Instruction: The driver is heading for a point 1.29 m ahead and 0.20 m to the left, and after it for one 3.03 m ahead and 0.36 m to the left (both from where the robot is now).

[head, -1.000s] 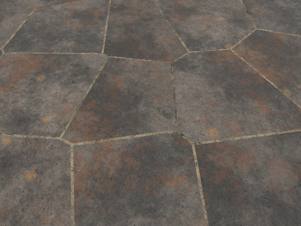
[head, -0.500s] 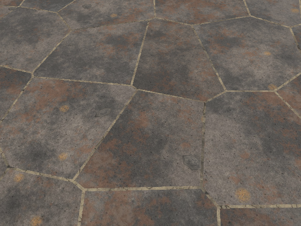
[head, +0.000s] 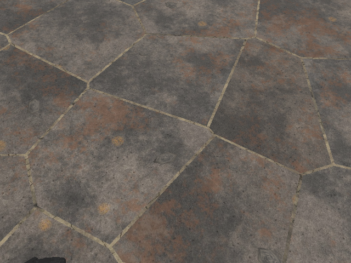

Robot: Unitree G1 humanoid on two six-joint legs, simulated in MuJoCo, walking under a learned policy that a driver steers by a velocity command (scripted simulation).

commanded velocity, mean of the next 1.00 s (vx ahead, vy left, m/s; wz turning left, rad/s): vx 0.50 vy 0.00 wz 0.40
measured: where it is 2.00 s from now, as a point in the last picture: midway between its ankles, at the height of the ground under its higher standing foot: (106, 134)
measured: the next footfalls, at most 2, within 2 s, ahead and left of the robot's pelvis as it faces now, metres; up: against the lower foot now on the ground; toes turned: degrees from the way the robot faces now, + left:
right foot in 0.24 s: +0.32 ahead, -0.14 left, +0.00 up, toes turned +12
left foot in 0.74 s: +0.51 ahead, +0.20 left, +0.00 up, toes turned +24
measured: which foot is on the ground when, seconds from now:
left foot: down 0.00-0.24, up 0.26-0.72, down 0.74-1.00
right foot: up 0.00-0.22, down 0.24-0.74, up 0.76-1.00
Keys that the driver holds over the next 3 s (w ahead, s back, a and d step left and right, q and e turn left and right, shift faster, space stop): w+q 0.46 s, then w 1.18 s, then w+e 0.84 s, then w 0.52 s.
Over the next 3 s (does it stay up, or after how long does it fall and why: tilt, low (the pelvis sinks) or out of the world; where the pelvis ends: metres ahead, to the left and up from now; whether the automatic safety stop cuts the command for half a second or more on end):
stays up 1.61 0.35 -0.01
